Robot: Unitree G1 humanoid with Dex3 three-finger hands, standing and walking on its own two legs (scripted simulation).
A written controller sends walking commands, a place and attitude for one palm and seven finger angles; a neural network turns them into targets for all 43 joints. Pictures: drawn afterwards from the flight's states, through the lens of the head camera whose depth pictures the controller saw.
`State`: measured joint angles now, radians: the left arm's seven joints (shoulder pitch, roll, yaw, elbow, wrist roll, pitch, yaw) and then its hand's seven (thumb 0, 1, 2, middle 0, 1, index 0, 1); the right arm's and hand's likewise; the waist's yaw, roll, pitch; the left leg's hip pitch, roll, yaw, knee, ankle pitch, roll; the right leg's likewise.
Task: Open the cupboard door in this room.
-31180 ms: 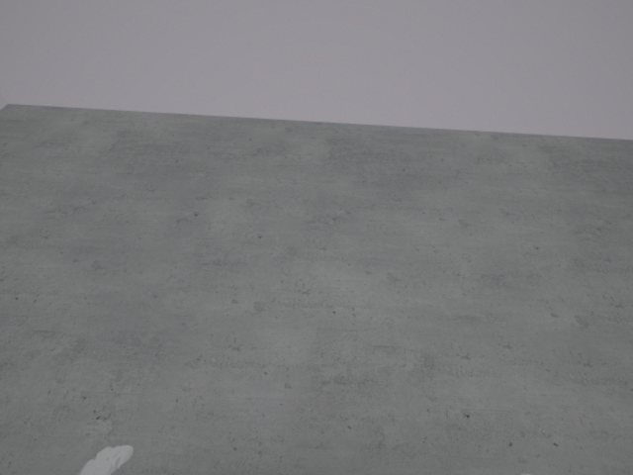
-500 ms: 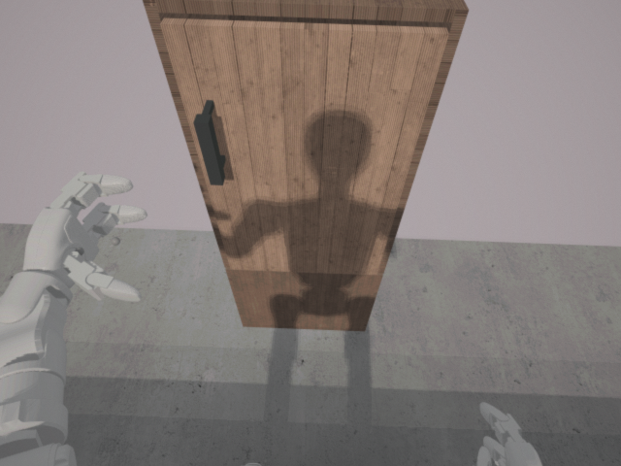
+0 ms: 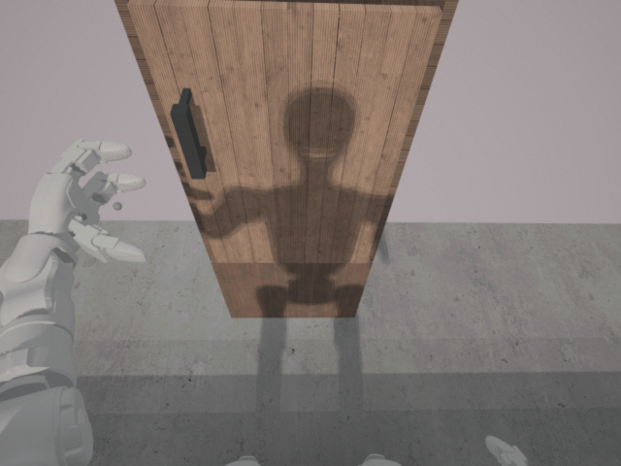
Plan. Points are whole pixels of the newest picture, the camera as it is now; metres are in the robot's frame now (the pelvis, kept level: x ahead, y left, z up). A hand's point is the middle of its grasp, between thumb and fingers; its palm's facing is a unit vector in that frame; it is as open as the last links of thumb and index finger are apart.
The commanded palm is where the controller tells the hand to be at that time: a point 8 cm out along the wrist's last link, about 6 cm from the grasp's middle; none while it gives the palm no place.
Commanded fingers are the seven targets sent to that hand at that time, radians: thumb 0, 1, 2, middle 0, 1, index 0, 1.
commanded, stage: move the hooked fingers beside the handle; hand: left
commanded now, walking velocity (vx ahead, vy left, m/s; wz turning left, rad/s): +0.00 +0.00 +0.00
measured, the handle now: (192, 135) +0.55 +0.19 +0.09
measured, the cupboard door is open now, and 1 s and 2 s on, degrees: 0 0 0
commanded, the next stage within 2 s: slide the fingers in behind the handle in 1.66 s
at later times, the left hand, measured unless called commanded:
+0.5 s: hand (138, 173) +0.46 +0.24 +0.10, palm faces -0.01 -1.00 -0.02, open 14.0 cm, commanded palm +0.45 +0.29 +0.09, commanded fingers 0.00 -0.50 0.30 -0.30 -1.20 -0.30 -1.20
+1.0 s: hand (142, 152) +0.51 +0.25 +0.09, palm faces -0.01 -1.00 +0.00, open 14.0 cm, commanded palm +0.49 +0.30 +0.09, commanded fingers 0.00 -0.50 0.30 -0.30 -1.20 -0.30 -1.20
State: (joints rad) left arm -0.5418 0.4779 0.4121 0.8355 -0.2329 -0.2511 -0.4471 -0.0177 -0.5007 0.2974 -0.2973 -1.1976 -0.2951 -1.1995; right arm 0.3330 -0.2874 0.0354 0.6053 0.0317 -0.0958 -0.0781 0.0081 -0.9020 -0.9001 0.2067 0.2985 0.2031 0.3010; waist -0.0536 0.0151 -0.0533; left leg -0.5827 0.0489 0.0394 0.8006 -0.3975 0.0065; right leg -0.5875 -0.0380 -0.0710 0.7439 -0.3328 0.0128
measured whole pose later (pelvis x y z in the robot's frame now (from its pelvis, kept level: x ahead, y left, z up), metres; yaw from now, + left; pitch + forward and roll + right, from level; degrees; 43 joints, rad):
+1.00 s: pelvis +0.00 +0.01 -0.02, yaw -2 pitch +19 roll -3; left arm -0.93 0.72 0.51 1.23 -0.10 -0.30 -0.45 -0.02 -0.50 0.30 -0.30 -1.20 -0.30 -1.20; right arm 0.45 -0.29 0.05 0.61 0.00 0.07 -0.04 0.00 -0.90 -0.90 0.21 0.30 0.20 0.30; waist -0.18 0.01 -0.07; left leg -0.81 0.08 0.05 0.91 -0.43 0.02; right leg -0.81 -0.01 -0.05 0.81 -0.33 0.02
